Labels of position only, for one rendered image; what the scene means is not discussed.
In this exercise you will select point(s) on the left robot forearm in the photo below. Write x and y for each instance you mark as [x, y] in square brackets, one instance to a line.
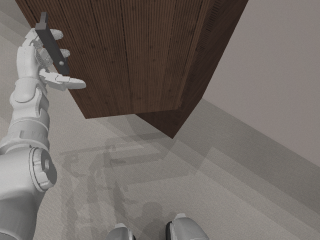
[30, 123]

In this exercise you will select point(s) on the cupboard door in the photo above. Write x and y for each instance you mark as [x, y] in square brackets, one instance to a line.
[133, 55]

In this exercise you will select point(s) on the left robot upper arm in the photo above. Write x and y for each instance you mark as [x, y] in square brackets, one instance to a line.
[25, 176]

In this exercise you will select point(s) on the handle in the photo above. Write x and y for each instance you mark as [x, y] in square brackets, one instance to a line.
[43, 31]

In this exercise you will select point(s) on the left robot thigh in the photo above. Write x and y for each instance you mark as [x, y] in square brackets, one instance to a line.
[120, 233]

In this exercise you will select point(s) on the robot thigh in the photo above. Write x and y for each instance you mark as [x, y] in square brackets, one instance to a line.
[185, 228]
[120, 233]

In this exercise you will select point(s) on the right robot thigh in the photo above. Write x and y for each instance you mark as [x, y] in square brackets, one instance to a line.
[185, 228]

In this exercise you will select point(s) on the left robot hand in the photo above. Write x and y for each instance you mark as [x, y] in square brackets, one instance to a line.
[29, 63]

